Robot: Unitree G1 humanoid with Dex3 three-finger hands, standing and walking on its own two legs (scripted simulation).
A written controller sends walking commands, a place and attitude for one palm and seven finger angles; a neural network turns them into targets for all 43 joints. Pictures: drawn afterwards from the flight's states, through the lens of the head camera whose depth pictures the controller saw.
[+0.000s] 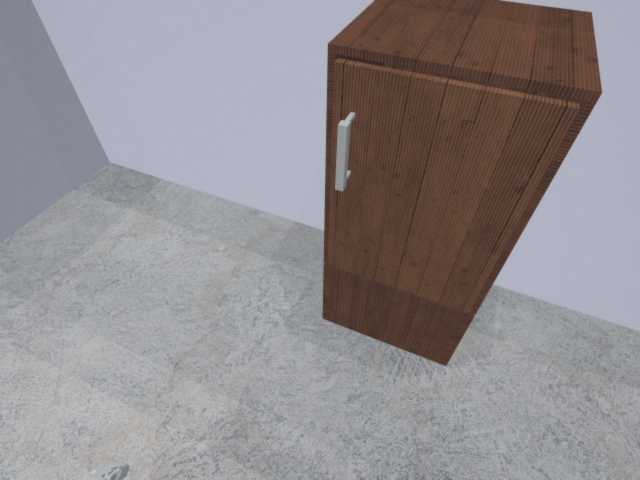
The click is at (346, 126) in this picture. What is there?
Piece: cupboard door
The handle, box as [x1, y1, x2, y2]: [335, 112, 355, 191]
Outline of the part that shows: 350,112 344,120 341,120 339,122 337,131 335,189 342,191 345,187 345,181 350,174 350,171 347,170 346,167 349,125 354,118 355,113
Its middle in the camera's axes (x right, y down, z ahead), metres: +0.05 -0.18 +0.80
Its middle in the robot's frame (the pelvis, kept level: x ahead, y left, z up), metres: +0.72 -0.01 +0.01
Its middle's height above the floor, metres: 0.78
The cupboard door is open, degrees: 0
